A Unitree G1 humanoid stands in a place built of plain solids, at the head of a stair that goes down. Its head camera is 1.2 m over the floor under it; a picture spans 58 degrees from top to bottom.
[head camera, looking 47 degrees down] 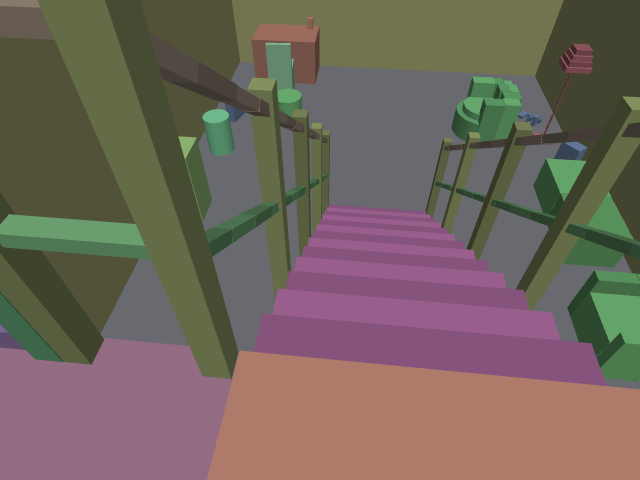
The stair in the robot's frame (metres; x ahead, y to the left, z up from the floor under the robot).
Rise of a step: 0.19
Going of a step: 0.26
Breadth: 1.20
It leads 6 degrees to the right of straight ahead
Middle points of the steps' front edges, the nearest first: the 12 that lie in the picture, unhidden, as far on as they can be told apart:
0.59 -0.35 0.00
0.85 -0.38 -0.19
1.11 -0.40 -0.37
1.37 -0.43 -0.56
1.62 -0.46 -0.75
1.88 -0.49 -0.94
2.14 -0.51 -1.13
2.39 -0.54 -1.31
2.65 -0.57 -1.50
2.91 -0.59 -1.69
3.17 -0.62 -1.88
3.42 -0.65 -2.07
